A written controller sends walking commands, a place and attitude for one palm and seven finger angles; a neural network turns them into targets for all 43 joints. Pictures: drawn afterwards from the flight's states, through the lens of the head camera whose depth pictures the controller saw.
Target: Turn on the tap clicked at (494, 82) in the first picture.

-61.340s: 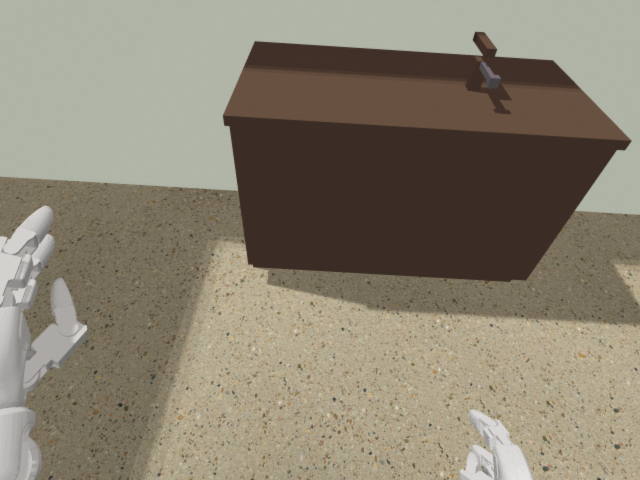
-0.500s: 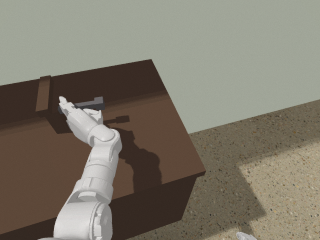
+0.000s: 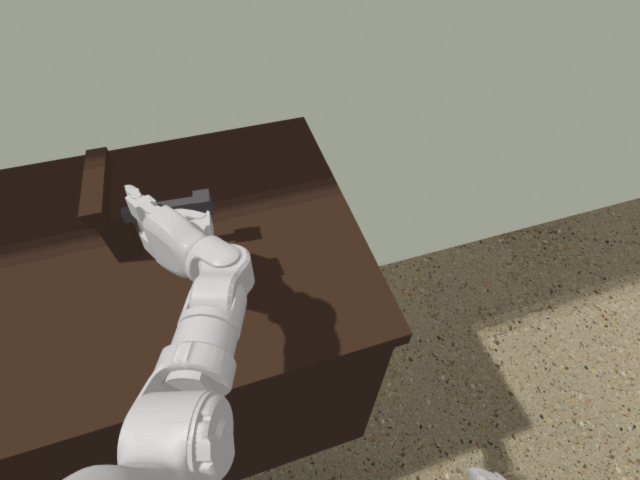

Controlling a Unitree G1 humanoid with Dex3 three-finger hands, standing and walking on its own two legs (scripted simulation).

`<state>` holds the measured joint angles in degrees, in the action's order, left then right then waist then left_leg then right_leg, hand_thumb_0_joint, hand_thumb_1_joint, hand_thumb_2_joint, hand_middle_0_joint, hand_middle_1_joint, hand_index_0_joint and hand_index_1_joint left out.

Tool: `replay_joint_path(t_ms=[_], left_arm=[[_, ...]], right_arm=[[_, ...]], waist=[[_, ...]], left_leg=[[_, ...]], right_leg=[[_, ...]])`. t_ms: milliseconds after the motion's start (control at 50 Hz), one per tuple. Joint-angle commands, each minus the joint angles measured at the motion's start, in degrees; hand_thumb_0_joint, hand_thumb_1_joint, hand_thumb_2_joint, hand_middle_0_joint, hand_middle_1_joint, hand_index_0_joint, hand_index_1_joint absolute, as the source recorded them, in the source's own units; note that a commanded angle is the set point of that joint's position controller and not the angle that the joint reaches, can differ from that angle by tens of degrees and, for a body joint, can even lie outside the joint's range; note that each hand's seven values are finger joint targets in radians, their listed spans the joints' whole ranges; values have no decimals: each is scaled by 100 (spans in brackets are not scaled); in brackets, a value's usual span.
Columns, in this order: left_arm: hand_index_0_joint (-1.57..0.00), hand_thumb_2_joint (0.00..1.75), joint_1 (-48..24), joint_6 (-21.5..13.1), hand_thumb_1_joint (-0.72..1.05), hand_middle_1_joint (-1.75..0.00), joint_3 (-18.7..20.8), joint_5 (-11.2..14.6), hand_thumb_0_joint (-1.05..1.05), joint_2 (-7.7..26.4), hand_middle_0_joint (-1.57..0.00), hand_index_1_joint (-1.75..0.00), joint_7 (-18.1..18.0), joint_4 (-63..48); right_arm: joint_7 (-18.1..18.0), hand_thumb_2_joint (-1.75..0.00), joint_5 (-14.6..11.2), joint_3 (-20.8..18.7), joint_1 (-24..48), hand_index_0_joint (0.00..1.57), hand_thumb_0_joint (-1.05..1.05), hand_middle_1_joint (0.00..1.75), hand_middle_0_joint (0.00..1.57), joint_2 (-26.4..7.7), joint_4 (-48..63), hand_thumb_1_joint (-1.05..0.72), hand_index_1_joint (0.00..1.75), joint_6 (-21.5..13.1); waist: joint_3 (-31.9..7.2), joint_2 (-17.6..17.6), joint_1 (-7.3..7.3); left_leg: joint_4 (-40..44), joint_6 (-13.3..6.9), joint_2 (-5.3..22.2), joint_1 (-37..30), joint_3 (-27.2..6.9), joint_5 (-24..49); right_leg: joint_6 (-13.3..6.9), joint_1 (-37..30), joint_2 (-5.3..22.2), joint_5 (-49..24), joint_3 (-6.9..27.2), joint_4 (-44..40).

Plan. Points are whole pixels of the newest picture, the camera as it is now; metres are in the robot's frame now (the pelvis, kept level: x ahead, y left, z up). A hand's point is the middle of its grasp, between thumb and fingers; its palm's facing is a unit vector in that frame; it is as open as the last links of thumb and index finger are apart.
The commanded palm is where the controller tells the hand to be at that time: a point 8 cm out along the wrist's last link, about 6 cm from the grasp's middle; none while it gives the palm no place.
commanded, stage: lift the hand up off the lever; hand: left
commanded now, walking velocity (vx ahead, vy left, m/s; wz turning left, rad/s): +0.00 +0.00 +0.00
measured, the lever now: (203, 202) +0.49 +0.18 +0.06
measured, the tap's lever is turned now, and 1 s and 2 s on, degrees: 86 86 86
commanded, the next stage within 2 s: draw the hand back beside the body in 1.08 s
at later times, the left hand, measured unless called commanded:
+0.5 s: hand (193, 211) +0.42 +0.17 +0.12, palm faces +0.80 -0.59 -0.13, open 7.8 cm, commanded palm +0.37 +0.18 +0.13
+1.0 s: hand (191, 208) +0.41 +0.16 +0.14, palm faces +0.77 -0.62 -0.12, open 7.8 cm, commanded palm +0.36 +0.17 +0.14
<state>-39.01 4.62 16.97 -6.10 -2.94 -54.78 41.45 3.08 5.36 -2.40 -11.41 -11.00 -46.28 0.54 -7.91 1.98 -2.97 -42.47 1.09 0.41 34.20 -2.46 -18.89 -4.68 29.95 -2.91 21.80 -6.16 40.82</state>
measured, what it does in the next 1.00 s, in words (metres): stands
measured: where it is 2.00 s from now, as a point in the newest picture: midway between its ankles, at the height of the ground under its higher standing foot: outside the picture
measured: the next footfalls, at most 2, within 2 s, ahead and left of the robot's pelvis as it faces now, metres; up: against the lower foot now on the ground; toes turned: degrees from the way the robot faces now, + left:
none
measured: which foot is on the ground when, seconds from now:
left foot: down 0.00-1.00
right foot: down 0.00-1.00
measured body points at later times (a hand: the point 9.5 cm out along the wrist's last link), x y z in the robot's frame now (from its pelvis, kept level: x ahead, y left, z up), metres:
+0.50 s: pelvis +0.00 -0.02 +0.01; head +0.02 -0.03 +0.46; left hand +0.37 +0.19 +0.13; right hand +0.12 -0.27 -0.12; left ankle +0.02 +0.13 -0.71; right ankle -0.02 -0.07 -0.71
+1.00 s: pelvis +0.01 -0.01 +0.02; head +0.00 -0.02 +0.47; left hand +0.36 +0.19 +0.14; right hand +0.16 -0.24 -0.10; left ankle +0.02 +0.13 -0.71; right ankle -0.02 -0.07 -0.71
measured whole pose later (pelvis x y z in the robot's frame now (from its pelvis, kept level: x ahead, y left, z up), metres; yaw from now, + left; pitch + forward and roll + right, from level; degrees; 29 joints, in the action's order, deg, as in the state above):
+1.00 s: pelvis +0.01 -0.01 +0.02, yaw +0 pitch +5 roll +0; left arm -32.4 13.6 12.3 -3.1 -3.9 -51.4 28.4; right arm 1.1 2.7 -1.9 -7.6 -11.4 -45.6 1.5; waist -6.3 1.9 0.3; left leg -33.5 1.4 0.3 22.5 -2.3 -15.8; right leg -5.0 18.7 -3.0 19.1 -5.8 32.8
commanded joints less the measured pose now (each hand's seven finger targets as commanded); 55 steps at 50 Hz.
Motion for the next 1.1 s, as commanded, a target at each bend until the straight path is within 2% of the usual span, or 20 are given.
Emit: replay_joint_path(t_ms=[0,120,160,280,320,340,420,440,460,540,560,600,640,720,740,800,840,1000,1040,1080], left_arm=[[-15,90,-2857,-397,90,-15,-423,-343,0,683,-15,-15,-14,-1536],[-15,90,-2332,-103,90,-15,-230,-139,0,818,-15,-15,86,-1127],[-15,90,-2357,-27,90,-15,-146,-112,0,916,-15,-15,111,-1058],[-15,90,-2361,-125,90,-15,-174,-131,0,985,-15,-15,127,-1603],[-15,90,-2435,-131,90,-15,-330,-155,0,877,-15,-15,150,-1665],[-15,90,-2344,-115,90,-15,-138,-153,0,1087,-15,-15,163,-1585],[-15,90,-2416,-89,90,-15,-432,-63,0,866,-15,-15,262,-1862],[-15,90,-2350,-60,90,-15,-314,-51,0,995,-15,-15,282,-1864],[-15,90,-2382,-46,90,-15,-467,-16,0,838,-15,-15,314,-1857],[-15,90,-2257,47,90,-15,-221,42,0,1089,-15,-15,332,-1812],[-15,90,-2369,51,90,-15,-467,54,0,838,-15,-15,344,-1934],[-15,90,-2228,92,90,-15,-537,40,0,711,-15,-15,332,-2027],[-15,90,-2020,150,90,-15,-333,34,0,925,-15,-15,327,-2117],[-15,90,-1873,316,90,-15,-590,68,0,612,-15,-15,349,-2298],[-15,90,-1766,370,90,-15,-495,74,0,706,-15,-15,357,-2279],[-15,90,-1836,463,90,-15,-659,103,0,519,-15,-15,349,-2417],[-15,90,-1733,502,90,-15,-511,94,0,700,-15,-15,357,-2568],[-15,90,-1999,624,90,-15,-887,26,0,334,-15,-15,338,-2522],[-15,90,-2132,649,90,-15,-847,51,0,393,-15,-15,337,-2367],[-15,90,-2325,583,90,-15,-899,54,0,315,-15,-15,312,-2428]], right_arm=[[-85,-90,-59,-231,213,20,0,30,20,-726,648,-90,30,-238],[-163,-90,-133,-190,297,20,0,30,20,-773,697,-90,30,-194],[-187,-90,-162,-172,337,20,0,30,20,-791,704,-90,30,-172],[-200,-90,-179,-196,375,20,0,30,20,-744,762,-90,30,-195],[-210,-90,-168,-177,405,20,0,30,20,-742,757,-90,30,-209],[-242,-90,-169,-202,400,20,0,30,20,-781,710,-90,30,-192],[-285,-90,-225,-175,528,20,0,30,20,-757,783,-90,30,-195],[-308,-90,-223,-204,540,20,0,30,20,-782,739,-90,30,-185],[-308,-90,-245,-172,545,20,0,30,20,-754,775,-90,30,-190],[-355,-90,-267,-194,605,20,0,30,20,-795,734,-90,30,-156],[-339,-90,-274,-154,636,20,0,30,20,-755,783,-90,30,-166],[-304,-90,-257,-168,628,20,0,30,20,-734,796,-90,30,-179],[-313,-90,-250,-205,623,20,0,30,20,-775,775,-90,30,-141],[-280,-90,-283,-175,738,20,0,30,20,-735,861,-90,30,-125],[-291,-90,-278,-193,757,20,0,30,20,-770,828,-90,30,-114],[-278,-90,-294,-153,865,20,0,30,20,-720,865,-90,30,-133],[-288,-90,-292,-179,896,20,0,30,20,-738,843,-90,30,-131],[-271,-90,-308,-131,1036,20,0,30,20,-666,784,-90,30,-181],[-287,-90,-308,-125,1043,20,0,30,20,-689,716,-90,30,-190],[-279,-90,-315,-115,1042,20,0,30,20,-658,724,-90,30,-224]], waist=[[-2052,-290,-87],[-1633,-666,-32],[-1434,-597,-25],[-1656,-448,41],[-1618,-454,-14],[-1553,-531,8],[-1584,-457,-20],[-1573,-367,25],[-1521,-442,-12],[-1525,-476,81],[-1549,-436,47],[-1661,-415,93],[-1787,-428,181],[-1642,-590,195],[-1569,-564,236],[-1402,-659,222],[-1451,-592,319],[-1228,-480,220],[-1127,-416,208],[-1244,-414,197]], left_leg=[[245,-105,41,-1226,96,1792],[447,-179,-33,-856,179,1369],[537,-202,-45,-841,211,1251],[571,-218,-41,-1063,235,1391],[578,-222,-55,-1053,239,1347],[590,-234,-57,-1017,212,1299],[660,-232,-63,-1178,251,1342],[679,-230,-60,-1232,233,1343],[705,-234,-67,-1245,227,1348],[769,-229,-67,-1271,207,1380],[785,-228,-71,-1367,222,1477],[768,-212,-49,-1520,221,1708],[775,-198,-42,-1567,216,1879],[817,-176,-15,-1623,251,2035],[855,-184,-14,-1687,234,2044],[889,-184,0,-1708,258,2011],[918,-176,6,-1784,240,2115],[932,-158,15,-1849,220,1937],[981,-155,-2,-1803,175,1717],[975,-146,4,-1855,169,1692]], right_leg=[[337,-891,322,-2027,321,-658],[451,-1231,449,-2113,451,-949],[461,-1226,476,-1956,490,-1075],[483,-1440,497,-2307,540,-1112],[518,-1432,536,-2379,578,-1136],[516,-1449,525,-2287,580,-1176],[536,-1544,586,-2448,636,-1229],[499,-1522,541,-2288,603,-1244],[506,-1490,547,-2265,592,-1237],[496,-1626,551,-2292,594,-1298],[495,-1613,560,-2423,574,-1256],[471,-1658,532,-2660,498,-1193],[454,-1812,514,-2849,475,-1160],[460,-1875,546,-3084,439,-1167],[428,-1852,508,-2918,411,-1223],[448,-1813,532,-2892,420,-1281],[407,-1898,493,-2870,406,-1291],[369,-1580,473,-2319,393,-1344],[365,-1470,451,-1961,396,-1411],[354,-1441,440,-1863,390,-1369]])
